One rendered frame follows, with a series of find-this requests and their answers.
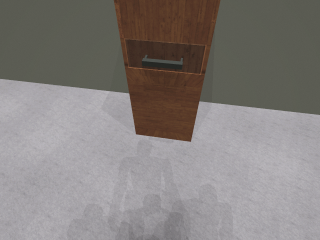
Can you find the drawer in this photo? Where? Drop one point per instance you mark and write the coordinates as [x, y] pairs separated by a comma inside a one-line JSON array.
[[192, 54]]

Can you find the cabinet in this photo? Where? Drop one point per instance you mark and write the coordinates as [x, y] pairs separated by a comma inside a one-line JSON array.
[[165, 103]]

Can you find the handle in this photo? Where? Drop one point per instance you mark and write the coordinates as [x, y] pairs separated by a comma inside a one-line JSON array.
[[159, 63]]

